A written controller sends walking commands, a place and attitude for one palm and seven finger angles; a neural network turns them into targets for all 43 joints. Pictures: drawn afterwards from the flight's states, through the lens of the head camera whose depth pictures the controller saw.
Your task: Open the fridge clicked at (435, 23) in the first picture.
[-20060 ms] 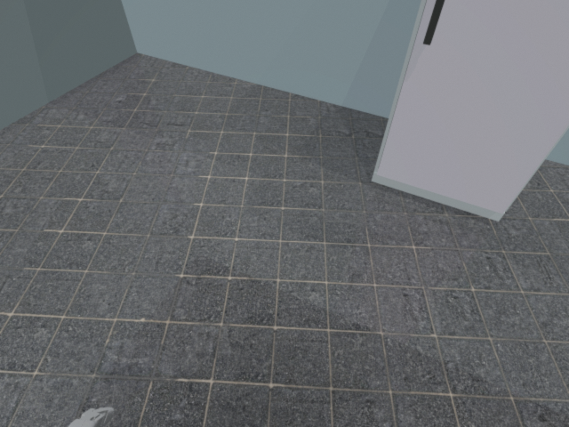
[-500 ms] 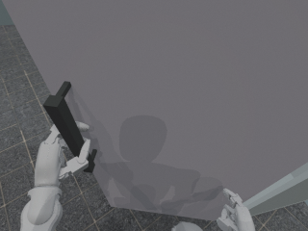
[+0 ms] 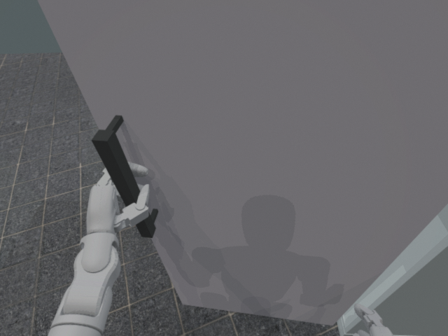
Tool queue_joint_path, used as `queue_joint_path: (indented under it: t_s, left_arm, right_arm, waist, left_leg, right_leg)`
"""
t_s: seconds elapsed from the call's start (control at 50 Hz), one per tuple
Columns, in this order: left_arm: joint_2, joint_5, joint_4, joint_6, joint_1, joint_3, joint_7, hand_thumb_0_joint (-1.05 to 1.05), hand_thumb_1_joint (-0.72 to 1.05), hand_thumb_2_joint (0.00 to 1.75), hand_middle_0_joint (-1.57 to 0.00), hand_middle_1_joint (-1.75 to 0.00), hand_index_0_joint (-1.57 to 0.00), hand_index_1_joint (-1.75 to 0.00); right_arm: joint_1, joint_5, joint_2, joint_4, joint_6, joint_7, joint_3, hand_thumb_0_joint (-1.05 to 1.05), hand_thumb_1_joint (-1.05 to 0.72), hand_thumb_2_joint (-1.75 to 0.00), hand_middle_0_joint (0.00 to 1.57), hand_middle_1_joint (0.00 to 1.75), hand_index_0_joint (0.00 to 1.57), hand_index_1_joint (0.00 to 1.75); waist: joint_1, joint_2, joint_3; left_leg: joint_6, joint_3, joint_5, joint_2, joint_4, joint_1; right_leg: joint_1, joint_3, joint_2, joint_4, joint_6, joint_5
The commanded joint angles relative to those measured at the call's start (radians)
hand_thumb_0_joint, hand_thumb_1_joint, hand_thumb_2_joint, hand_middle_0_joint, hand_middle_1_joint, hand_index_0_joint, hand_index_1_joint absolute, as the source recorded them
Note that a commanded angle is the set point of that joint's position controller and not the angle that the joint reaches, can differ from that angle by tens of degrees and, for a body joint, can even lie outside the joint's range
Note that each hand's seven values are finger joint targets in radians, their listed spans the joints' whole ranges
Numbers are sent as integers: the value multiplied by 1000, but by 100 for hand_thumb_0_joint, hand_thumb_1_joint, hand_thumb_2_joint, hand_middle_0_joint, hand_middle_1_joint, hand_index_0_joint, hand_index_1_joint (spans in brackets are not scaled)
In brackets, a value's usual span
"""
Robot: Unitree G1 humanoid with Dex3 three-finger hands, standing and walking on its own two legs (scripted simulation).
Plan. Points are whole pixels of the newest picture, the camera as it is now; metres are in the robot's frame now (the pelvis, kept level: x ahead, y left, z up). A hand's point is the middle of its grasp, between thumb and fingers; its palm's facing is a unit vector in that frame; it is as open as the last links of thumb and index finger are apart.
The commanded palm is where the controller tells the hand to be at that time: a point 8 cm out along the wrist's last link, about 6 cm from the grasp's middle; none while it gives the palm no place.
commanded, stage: stop walking and hold the door back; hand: left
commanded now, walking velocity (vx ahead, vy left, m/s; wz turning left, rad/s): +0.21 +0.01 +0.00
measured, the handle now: (135, 184) +0.34 +0.20 +0.11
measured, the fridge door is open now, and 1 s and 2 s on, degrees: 84 78 76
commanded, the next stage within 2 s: loosen the grip on the handle in 1.16 s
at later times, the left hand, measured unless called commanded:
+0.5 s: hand (148, 181) +0.35 +0.18 +0.10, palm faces +0.13 -0.97 -0.21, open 5.7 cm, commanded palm +0.32 +0.23 +0.09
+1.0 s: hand (150, 181) +0.35 +0.18 +0.10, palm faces +0.12 -0.97 -0.20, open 6.0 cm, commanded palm +0.33 +0.23 +0.09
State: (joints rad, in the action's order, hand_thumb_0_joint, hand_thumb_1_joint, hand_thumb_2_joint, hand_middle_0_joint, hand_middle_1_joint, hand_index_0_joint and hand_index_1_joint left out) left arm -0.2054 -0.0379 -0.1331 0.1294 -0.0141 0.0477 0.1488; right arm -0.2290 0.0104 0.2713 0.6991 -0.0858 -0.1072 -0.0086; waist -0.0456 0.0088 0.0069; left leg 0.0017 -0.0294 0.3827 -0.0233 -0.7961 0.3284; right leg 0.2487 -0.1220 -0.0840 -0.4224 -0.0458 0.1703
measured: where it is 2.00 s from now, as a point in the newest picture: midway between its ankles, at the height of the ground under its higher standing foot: outside the picture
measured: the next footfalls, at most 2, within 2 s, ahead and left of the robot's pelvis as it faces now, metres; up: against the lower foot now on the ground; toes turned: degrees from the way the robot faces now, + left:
left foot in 0.12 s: -0.03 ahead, +0.15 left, +0.00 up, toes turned +4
left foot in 0.58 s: +0.01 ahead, +0.14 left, +0.00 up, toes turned +5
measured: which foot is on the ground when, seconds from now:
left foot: up 0.00-0.10, down 0.12-0.34, up 0.36-0.56, down 0.58-1.00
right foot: down 0.00-0.62, up 0.64-0.80, down 0.82-1.00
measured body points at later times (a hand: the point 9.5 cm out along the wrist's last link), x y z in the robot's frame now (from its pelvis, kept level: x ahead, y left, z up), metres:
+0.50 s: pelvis -0.07 +0.02 -0.01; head -0.04 -0.01 +0.43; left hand +0.34 +0.23 +0.12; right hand +0.02 -0.23 -0.15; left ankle -0.06 +0.13 -0.71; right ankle +0.00 -0.09 -0.75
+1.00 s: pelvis -0.04 +0.02 -0.01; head +0.01 +0.01 +0.44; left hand +0.34 +0.23 +0.11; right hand +0.13 -0.20 -0.12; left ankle -0.03 +0.13 -0.75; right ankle -0.04 -0.09 -0.75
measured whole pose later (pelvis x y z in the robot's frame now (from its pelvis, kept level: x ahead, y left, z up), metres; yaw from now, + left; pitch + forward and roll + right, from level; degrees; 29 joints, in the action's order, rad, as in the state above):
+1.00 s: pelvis -0.04 +0.02 -0.01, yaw -1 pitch +0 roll +0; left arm -0.26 -0.06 -0.40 0.12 -0.42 0.10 0.07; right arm -0.14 -0.03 0.19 0.66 -0.07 -0.08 0.04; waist 0.01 -0.04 -0.11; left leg 0.00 -0.12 0.25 0.06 -0.50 0.24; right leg 0.23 -0.07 -0.01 -0.48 -0.01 0.24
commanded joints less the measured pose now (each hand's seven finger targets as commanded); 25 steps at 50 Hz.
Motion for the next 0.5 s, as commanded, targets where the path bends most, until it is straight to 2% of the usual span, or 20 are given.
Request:
queue_joint_path:
  t_s: [0.0, 0.04, 0.06, 0.1, 0.12, 0.14, 0.16, 0.18, 0.2, 0.24, 0.26, 0.28, 0.3, 0.32, 0.34, 0.36, 0.38, 0.4, 0.44, 0.48]
  left_arm:
    - [-189, 21, 149, 68, -569, 83, 20, 0, 90, 90, -45, -140, -45, -140]
    - [-161, 19, 90, 64, -657, 45, 12, 0, 90, 90, -45, -140, -45, -140]
    - [-150, 17, 68, 74, -705, 24, 4, 0, 90, 90, -45, -140, -45, -140]
    - [-150, 23, 16, 77, -788, 28, -11, 0, 90, 90, -45, -140, -45, -140]
    - [-132, 19, -6, 73, -848, 4, -15, 0, 90, 90, -45, -140, -45, -140]
    - [-195, 32, -79, 59, -890, 53, -17, 0, 90, 90, -45, -140, -45, -140]
    - [-227, 41, -144, 52, -977, 66, -23, 0, 90, 90, -45, -140, -45, -140]
    - [-211, 37, -191, 47, -1003, 55, -34, 0, 90, 90, -45, -140, -45, -140]
    - [-187, 29, -233, 42, -1003, 43, -45, 0, 90, 90, -45, -140, -45, -140]
    - [-162, 15, -296, 38, -1038, 23, -62, 0, 90, 90, -45, -140, -45, -140]
    - [-174, 13, -334, 41, -1072, 27, -70, 0, 90, 90, -45, -140, -45, -140]
    - [-219, 15, -363, 46, -1075, 61, -76, 0, 90, 90, -45, -140, -45, -140]
    - [-263, 21, -378, 53, -1068, 91, -81, 0, 90, 90, -45, -140, -45, -140]
    - [-328, 22, -420, 47, -1014, 135, -79, 0, 90, 90, -45, -140, -45, -140]
    - [-321, 13, -391, 46, -990, 147, -80, 0, 90, 90, -45, -140, -45, -140]
    - [-283, 15, -418, 43, -980, 129, -88, 0, 90, 90, -45, -140, -45, -140]
    - [-288, 11, -398, 49, -1027, 148, -89, 0, 90, 90, -45, -140, -45, -140]
    - [-302, 14, -402, 60, -1048, 171, -88, 0, 90, 90, -45, -140, -45, -140]
    - [-331, 24, -408, 71, -1012, 203, -84, 0, 90, 90, -45, -140, -45, -140]
    - [-321, 25, -387, 76, -970, 203, -82, 0, 90, 90, -45, -140, -45, -140]
  right_arm:
    - [94, 5, 58, -150, -53, -7, -18, 0, -90, -90, 20, 30, 20, 30]
    - [67, -1, 61, -144, -48, -9, -14, 0, -90, -90, 20, 30, 20, 30]
    - [58, -3, 68, -146, -49, -11, -16, 0, -90, -90, 20, 30, 20, 30]
    - [57, -8, 115, -148, -47, -5, -34, 0, -90, -90, 20, 30, 20, 30]
    - [72, -20, 92, -141, -44, 0, -28, 0, -90, -90, 20, 30, 20, 30]
    - [82, -30, 72, -118, -40, 7, -17, 0, -90, -90, 20, 30, 20, 30]
    - [88, -35, 80, -109, -41, 7, -15, 0, -90, -90, 20, 30, 20, 30]
    - [77, -39, 86, -100, -42, 9, -15, 0, -90, -90, 20, 30, 20, 30]
    - [64, -42, 93, -100, -40, 9, -19, 0, -90, -90, 20, 30, 20, 30]
    - [52, -43, 103, -99, -45, 8, -14, 0, -90, -90, 20, 30, 20, 30]
    - [47, -42, 110, -91, -45, 5, -10, 0, -90, -90, 20, 30, 20, 30]
    - [35, -41, 113, -83, -46, 3, -13, 0, -90, -90, 20, 30, 20, 30]
    - [34, -42, 100, -83, -44, 0, -20, 0, -90, -90, 20, 30, 20, 30]
    - [26, -43, 84, -87, -41, -2, -27, 0, -90, -90, 20, 30, 20, 30]
    - [29, -41, 84, -99, -56, -2, -36, 0, -90, -90, 20, 30, 20, 30]
    - [16, -37, 72, -73, -65, 5, -32, 0, -90, -90, 20, 30, 20, 30]
    - [24, -35, 76, -61, -70, 6, -29, 0, -90, -90, 20, 30, 20, 30]
    - [19, -29, 73, -46, -73, 4, -24, 0, -90, -90, 20, 30, 20, 30]
    - [15, -21, 72, -52, -78, -6, -13, 0, -90, -90, 20, 30, 20, 30]
    - [18, -9, 72, -61, -85, -15, -11, 0, -90, -90, 20, 30, 20, 30]
  waist:
    - [22, 215, 170]
    - [54, 116, 214]
    - [63, 49, 216]
    - [53, -191, 183]
    - [53, -269, 181]
    - [72, -283, 139]
    - [69, -265, 68]
    - [57, -200, 50]
    - [45, -162, 68]
    - [34, -156, 113]
    - [30, -145, 134]
    - [30, -78, 160]
    - [27, 79, 182]
    - [37, 263, 159]
    - [28, 218, 177]
    - [41, 212, 170]
    - [50, 225, 144]
    - [59, 212, 159]
    - [52, 200, 193]
    - [51, 189, 203]
  left_leg:
    - [-32, -78, 49, -15, 271, -39]
    - [-49, -100, -11, -27, 453, -194]
    - [-70, -74, -6, 10, 521, -256]
    - [-175, 228, 21, 247, 589, -320]
    - [-235, 373, 40, 362, 582, -364]
    - [-267, 425, 108, 397, 615, -278]
    - [-272, 403, 93, 388, 606, -199]
    - [-247, 318, 15, 366, 565, -180]
    - [-210, 225, -53, 336, 514, -171]
    - [-164, 139, -108, 286, 427, -125]
    - [-144, 112, -101, 258, 375, -62]
    - [-120, 79, -95, 211, 297, -6]
    - [-84, 11, -47, 116, 115, 89]
    - [-33, -40, 104, 13, -86, 217]
    - [-13, 28, 161, 14, -216, 223]
    - [-10, 72, 123, 30, -275, 196]
    - [-8, 76, 71, 43, -282, 198]
    - [-8, 53, 38, 49, -251, 151]
    - [-18, -17, 45, 47, -21, 22]
    - [-23, -90, -1, 16, 197, -113]
  right_leg:
    - [-115, 342, -214, 262, -57, 391]
    - [-68, 273, -144, 178, -20, 428]
    - [-35, 228, -88, 96, 10, 391]
    - [140, 83, 69, -239, 62, 275]
    - [261, 28, 86, -361, 73, 301]
    - [289, 71, 88, -508, 69, 294]
    - [300, 105, 56, -551, 62, 264]
    - [277, 106, 43, -514, 58, 258]
    - [205, 85, 50, -444, 54, 262]
    - [22, 43, 79, -243, 55, 228]
    - [-97, 44, 88, -143, 53, 179]
    - [-202, 95, 78, -60, 44, 159]
    - [-299, 290, -14, 76, -2, 222]
    - [-327, 595, -215, 201, -91, 262]
    - [-263, 711, -323, 255, -154, 332]
    - [-176, 700, -296, 265, -149, 508]
    - [-137, 633, -259, 241, -137, 485]
    - [-106, 509, -225, 212, -114, 406]
    - [-70, 338, -179, 169, -92, 281]
    - [-38, 281, -130, 167, -68, 293]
